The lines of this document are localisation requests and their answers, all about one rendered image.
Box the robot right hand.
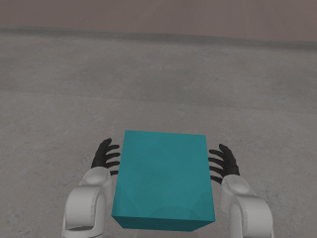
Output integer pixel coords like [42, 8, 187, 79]
[208, 144, 240, 184]

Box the robot left forearm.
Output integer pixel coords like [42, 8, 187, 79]
[61, 167, 114, 238]

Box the carton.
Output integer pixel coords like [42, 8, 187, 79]
[111, 130, 216, 232]

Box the robot left hand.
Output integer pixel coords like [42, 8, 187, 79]
[91, 138, 121, 176]

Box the robot right forearm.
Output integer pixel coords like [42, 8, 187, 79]
[219, 175, 274, 238]

